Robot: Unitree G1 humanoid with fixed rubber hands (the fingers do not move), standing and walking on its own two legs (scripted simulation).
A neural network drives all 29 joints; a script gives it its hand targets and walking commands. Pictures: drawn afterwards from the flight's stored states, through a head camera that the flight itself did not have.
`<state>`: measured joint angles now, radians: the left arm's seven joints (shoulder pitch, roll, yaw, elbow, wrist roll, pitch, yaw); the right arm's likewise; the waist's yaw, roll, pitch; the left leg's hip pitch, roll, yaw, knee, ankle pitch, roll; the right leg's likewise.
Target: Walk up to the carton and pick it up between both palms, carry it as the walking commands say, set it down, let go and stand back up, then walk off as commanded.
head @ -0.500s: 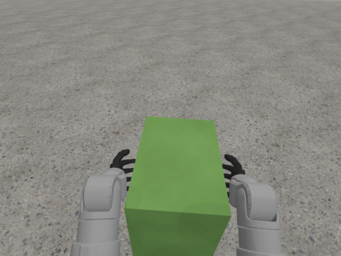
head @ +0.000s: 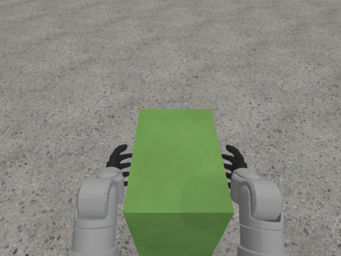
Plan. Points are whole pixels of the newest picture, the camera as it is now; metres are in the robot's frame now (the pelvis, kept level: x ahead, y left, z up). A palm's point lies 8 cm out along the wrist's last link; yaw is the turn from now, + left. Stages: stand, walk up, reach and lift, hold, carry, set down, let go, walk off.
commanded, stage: carry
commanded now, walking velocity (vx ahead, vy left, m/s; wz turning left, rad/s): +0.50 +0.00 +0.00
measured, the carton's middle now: (175, 186) +0.30 +0.01 -0.01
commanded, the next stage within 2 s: none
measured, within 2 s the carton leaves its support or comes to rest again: neither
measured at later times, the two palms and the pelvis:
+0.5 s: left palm (129, 104) +0.53 +0.16 +0.06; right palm (218, 110) +0.51 -0.11 +0.07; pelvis +0.24 +0.04 -0.01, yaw -4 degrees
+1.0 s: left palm (160, 57) +0.82 +0.09 +0.06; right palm (226, 61) +0.82 -0.18 +0.05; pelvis +0.53 -0.04 -0.01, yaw -1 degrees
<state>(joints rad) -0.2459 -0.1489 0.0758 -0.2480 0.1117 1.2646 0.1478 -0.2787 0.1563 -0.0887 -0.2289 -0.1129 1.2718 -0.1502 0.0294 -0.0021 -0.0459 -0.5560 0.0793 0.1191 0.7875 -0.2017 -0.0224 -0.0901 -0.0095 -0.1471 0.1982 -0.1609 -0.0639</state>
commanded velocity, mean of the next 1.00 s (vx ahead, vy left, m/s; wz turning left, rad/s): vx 0.50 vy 0.00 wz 0.00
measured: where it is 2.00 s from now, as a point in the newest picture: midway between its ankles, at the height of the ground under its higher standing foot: (183, 171)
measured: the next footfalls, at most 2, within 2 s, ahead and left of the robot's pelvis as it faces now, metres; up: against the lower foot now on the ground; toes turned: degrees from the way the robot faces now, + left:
left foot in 0.24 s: +0.29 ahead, +0.12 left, +0.00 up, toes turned +12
right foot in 0.76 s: +0.58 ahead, -0.12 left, +0.00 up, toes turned -14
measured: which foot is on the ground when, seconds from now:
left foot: up 0.00-0.22, down 0.24-0.78, up 0.80-1.00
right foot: down 0.00-0.28, up 0.30-0.74, down 0.76-1.00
